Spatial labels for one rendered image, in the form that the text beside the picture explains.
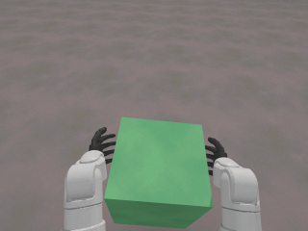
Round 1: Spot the left robot forearm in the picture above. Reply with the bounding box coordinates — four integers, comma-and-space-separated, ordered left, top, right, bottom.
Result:
61, 150, 108, 231

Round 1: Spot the right robot hand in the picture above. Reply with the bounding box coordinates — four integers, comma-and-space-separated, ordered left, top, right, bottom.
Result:
205, 137, 227, 176

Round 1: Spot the right robot forearm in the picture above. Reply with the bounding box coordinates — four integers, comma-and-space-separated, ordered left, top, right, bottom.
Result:
213, 157, 262, 231

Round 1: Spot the left robot hand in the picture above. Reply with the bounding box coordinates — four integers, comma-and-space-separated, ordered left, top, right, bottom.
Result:
89, 127, 116, 164

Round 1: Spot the carton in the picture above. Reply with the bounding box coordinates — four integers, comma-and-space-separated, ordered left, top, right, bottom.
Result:
104, 117, 214, 229

